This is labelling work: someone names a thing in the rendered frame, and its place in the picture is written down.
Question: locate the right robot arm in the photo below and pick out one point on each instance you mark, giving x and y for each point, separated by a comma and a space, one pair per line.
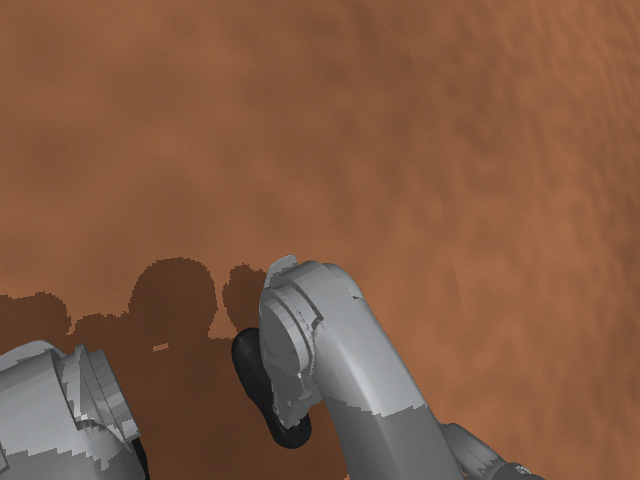
515, 471

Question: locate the right robot hand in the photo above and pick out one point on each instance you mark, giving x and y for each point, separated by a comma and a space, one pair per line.
475, 458

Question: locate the right robot foot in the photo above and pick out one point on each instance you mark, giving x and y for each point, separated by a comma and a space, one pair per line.
246, 356

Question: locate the left robot foot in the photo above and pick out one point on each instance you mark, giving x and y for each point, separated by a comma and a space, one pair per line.
141, 456

